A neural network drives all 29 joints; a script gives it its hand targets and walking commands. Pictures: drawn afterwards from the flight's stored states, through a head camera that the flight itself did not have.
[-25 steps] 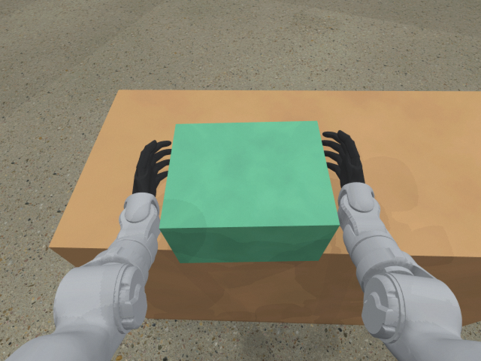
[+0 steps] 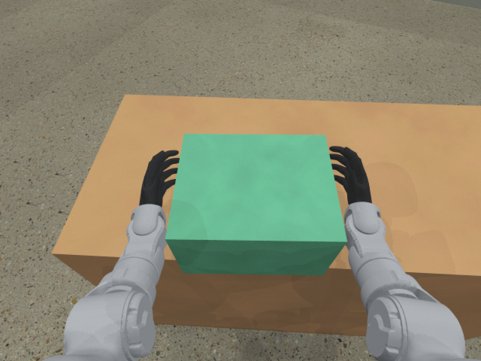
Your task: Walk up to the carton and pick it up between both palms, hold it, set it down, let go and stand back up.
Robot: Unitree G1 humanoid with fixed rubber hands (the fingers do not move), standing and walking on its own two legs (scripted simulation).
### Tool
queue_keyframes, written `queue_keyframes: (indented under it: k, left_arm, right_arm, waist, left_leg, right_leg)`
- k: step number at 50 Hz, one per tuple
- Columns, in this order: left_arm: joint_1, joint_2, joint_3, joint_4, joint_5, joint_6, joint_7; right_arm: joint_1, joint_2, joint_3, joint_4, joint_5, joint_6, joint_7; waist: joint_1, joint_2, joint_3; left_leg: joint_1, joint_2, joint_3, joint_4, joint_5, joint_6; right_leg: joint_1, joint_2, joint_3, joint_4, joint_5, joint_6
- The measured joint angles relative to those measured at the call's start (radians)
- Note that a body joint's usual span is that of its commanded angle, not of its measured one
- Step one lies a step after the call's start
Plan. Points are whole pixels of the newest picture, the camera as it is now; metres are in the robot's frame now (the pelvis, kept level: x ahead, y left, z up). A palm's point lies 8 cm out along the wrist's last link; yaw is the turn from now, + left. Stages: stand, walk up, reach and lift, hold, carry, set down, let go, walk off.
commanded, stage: reach and lift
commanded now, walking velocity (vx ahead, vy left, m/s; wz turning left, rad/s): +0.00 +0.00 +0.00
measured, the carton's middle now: (253, 204) +0.39 -0.01 +0.00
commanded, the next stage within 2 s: none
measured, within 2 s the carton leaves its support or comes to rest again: leaves its support in 0.74 s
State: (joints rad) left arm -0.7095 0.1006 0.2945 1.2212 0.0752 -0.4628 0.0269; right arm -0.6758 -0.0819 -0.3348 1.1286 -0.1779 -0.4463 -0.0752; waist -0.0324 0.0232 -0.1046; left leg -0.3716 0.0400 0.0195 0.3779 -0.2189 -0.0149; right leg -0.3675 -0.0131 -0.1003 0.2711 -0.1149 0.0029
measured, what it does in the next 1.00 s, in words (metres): stands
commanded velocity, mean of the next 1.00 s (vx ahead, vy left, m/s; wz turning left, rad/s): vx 0.00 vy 0.00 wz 0.00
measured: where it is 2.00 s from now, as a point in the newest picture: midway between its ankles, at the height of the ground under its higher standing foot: outside the picture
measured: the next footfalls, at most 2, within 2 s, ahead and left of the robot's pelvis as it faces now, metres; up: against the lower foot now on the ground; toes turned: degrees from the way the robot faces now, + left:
none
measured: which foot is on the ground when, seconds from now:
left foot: down 0.00-1.00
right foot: down 0.00-1.00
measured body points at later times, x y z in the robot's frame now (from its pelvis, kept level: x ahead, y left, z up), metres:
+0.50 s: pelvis -0.04 -0.01 +0.00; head +0.03 +0.02 +0.44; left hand +0.38 +0.17 +0.05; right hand +0.37 -0.18 +0.06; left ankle -0.04 +0.12 -0.75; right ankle +0.00 -0.12 -0.75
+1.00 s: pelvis -0.01 +0.00 +0.00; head -0.01 -0.01 +0.45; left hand +0.38 +0.17 +0.08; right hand +0.37 -0.19 +0.09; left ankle -0.04 +0.12 -0.75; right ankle +0.00 -0.12 -0.75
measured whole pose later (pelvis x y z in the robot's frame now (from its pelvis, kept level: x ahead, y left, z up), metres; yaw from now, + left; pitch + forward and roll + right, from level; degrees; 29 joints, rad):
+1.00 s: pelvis -0.01 +0.00 +0.00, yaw +2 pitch +9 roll -2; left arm -0.55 0.13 0.09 0.96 -0.09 -0.30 0.09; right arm -0.58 -0.14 0.00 0.95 0.11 -0.32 -0.16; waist -0.07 0.05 -0.17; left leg -0.33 0.03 -0.02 0.40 -0.22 -0.02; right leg -0.31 -0.02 -0.14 0.28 -0.12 0.00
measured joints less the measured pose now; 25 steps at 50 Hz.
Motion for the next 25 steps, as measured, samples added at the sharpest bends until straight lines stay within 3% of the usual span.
queue_keyframes:
  k: [14, 20, 25]
  left_arm:
    - [0.02, -0.014, 0.044, -0.04, 0.093, -0.098, 0.01]
    - [-0.024, 0.006, 0.041, -0.035, 0.121, -0.071, 0.017]
    - [-0.054, 0.011, 0.041, -0.028, 0.135, -0.029, 0.02]
  right_arm:
    - [-0.023, 0.004, -0.102, 0.114, -0.104, -0.211, -0.025]
    - [-0.075, 0.007, -0.187, 0.165, -0.163, -0.228, -0.029]
    - [-0.099, -0.003, -0.196, 0.188, -0.172, -0.202, -0.037]
  waist:
    - [0.028, -0.047, -0.021]
    - [0.031, -0.075, -0.037]
    - [0.029, -0.074, -0.035]
  left_leg:
    - [-0.052, -0.002, -0.003, -0.02, 0.052, -0.003]
    - [-0.086, -0.007, 0.0, -0.041, 0.084, -0.006]
    - [-0.091, -0.009, 0.005, -0.057, 0.099, -0.004]
  right_leg:
    - [-0.047, 0.0, -0.003, -0.029, 0.055, -0.007]
    - [-0.092, -0.005, -0.001, -0.027, 0.075, -0.013]
    - [-0.103, -0.006, 0.003, -0.034, 0.086, -0.015]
